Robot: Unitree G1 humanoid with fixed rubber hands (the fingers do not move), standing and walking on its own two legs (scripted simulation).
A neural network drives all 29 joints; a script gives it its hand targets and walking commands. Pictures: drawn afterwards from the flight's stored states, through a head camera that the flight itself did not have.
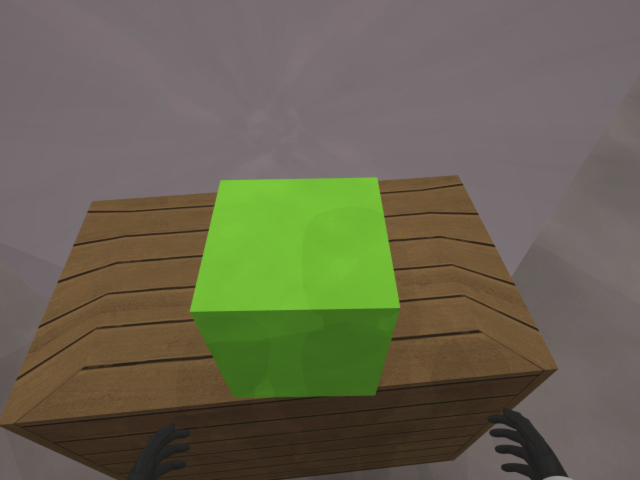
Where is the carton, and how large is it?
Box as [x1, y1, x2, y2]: [190, 177, 399, 397]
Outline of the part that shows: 376,177 220,180 190,312 234,397 375,394 399,310 398,297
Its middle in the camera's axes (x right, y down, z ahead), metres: -0.02 +0.08 +0.54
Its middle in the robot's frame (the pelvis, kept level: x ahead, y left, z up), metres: +0.36 +0.04 +0.01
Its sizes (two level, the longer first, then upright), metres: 0.210 0.200 0.250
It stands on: a pedestal, 0.64 m high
